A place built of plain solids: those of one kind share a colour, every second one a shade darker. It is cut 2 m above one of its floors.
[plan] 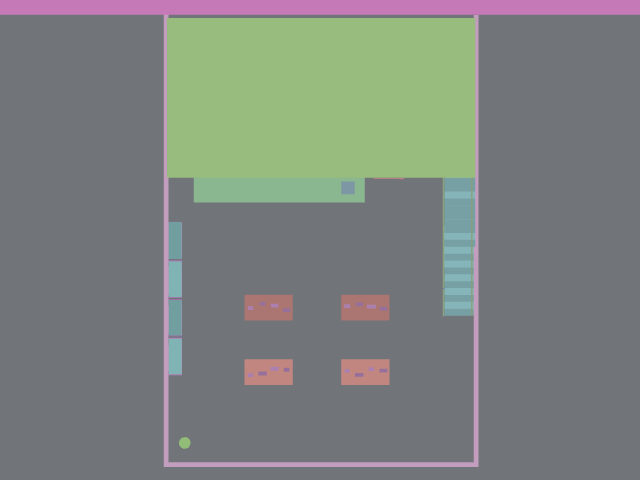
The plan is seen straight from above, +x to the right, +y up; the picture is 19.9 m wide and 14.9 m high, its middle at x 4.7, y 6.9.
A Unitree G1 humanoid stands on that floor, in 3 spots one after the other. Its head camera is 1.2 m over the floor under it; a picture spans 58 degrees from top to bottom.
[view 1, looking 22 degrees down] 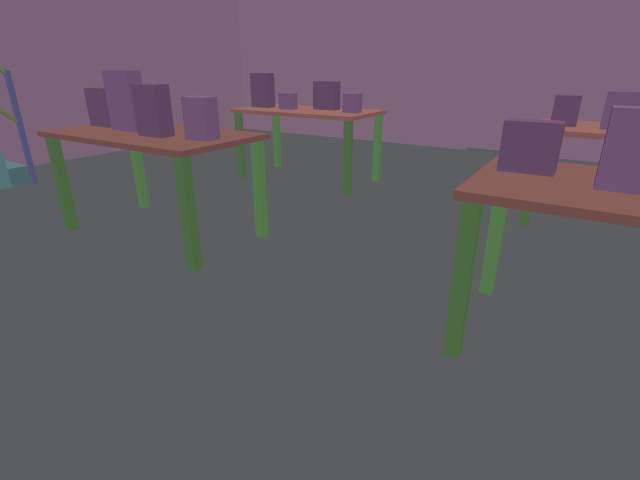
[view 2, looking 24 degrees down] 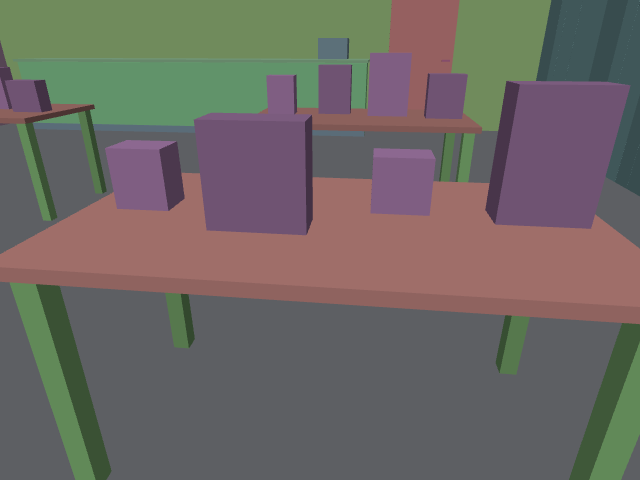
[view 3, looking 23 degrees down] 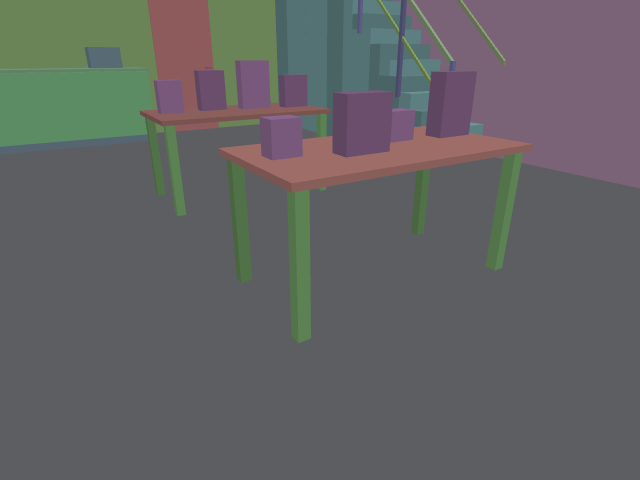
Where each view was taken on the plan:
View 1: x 3.44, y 6.82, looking -58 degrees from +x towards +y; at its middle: ground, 3.20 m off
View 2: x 6.21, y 1.65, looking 97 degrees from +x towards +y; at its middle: top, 1.08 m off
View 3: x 4.61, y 1.00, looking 58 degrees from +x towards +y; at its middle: ground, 3.07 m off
